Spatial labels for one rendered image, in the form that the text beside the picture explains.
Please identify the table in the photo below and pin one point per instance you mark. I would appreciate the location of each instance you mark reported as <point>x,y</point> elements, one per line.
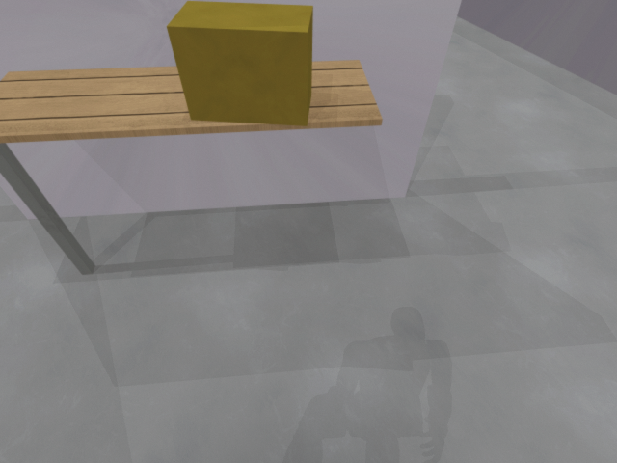
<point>98,103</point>

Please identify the carton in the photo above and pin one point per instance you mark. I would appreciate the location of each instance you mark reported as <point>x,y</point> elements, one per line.
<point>244,62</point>

